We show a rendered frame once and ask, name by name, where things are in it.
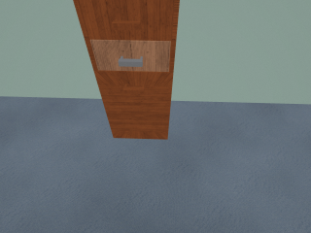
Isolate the handle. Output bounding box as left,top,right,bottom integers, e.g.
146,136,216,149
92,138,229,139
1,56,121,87
112,20,141,31
118,56,143,67
122,86,145,94

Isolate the cabinet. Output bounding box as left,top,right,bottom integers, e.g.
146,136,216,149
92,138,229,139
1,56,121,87
73,0,180,140

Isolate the drawer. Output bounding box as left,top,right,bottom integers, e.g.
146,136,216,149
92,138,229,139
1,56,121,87
90,39,171,72

